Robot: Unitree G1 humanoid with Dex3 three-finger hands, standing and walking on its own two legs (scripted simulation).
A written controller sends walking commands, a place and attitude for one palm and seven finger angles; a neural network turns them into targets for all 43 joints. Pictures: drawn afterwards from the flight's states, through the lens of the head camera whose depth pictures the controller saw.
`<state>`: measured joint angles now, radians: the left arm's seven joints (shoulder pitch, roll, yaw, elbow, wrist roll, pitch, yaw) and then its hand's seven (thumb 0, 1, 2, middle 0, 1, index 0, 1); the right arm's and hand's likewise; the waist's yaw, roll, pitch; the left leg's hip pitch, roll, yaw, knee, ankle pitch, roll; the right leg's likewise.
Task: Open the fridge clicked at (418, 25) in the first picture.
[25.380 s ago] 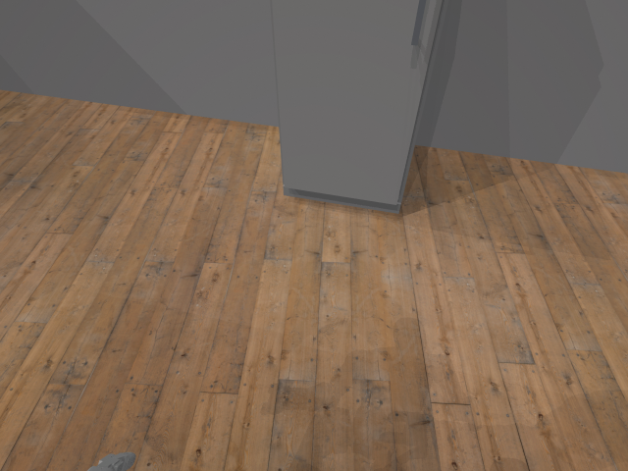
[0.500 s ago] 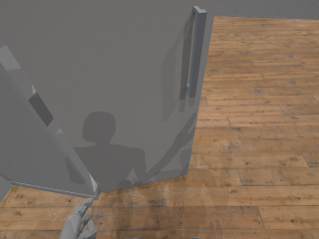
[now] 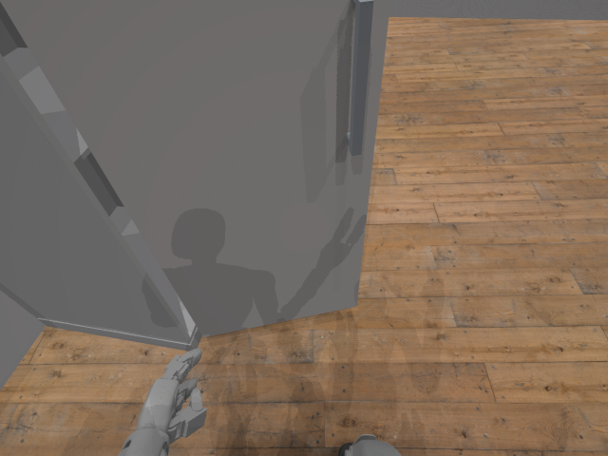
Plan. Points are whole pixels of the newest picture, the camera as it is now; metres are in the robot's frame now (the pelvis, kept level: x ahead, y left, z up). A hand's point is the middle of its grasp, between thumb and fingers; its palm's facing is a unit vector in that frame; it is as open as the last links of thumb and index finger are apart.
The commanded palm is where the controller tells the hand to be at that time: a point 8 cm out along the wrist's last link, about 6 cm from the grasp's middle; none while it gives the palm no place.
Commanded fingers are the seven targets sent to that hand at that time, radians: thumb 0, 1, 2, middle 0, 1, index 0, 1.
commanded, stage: step back with the hand held close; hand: right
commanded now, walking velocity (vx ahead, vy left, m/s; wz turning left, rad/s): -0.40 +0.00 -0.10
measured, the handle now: (356, 82) +0.65 -0.11 +0.17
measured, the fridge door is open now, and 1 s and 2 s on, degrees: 68 68 68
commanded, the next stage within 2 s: stop stepping back and stand still in 0.06 s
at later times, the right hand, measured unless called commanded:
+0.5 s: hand out of the picture +0.07 -0.32 +0.19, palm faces +0.54 +0.79 -0.30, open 7.4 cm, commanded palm +0.03 -0.34 +0.19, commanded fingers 0.00 -0.90 -0.90 0.20 0.30 0.20 0.30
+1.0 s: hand out of the picture +0.08 -0.34 +0.17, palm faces +0.53 +0.77 -0.36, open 7.4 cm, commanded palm +0.01 -0.37 +0.19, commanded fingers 0.00 -0.90 -0.90 0.20 0.30 0.20 0.30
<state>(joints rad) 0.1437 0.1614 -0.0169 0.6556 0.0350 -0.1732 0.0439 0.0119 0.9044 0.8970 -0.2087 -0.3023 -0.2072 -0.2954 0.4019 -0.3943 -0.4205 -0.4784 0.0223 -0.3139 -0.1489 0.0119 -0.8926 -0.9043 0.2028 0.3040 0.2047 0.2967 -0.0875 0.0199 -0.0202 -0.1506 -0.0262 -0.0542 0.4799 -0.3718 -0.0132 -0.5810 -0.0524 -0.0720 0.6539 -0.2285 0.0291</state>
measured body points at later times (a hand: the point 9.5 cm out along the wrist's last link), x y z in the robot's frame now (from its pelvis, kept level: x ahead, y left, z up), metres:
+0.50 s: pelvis -0.12 -0.04 +0.00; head -0.16 -0.07 +0.45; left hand +0.01 +0.22 -0.07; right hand +0.04 -0.36 +0.20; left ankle -0.15 +0.08 -0.73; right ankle -0.09 -0.15 -0.70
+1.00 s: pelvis -0.12 -0.06 +0.00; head -0.14 -0.07 +0.45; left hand +0.03 +0.19 -0.09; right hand +0.04 -0.38 +0.19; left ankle -0.14 +0.04 -0.73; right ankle -0.08 -0.18 -0.73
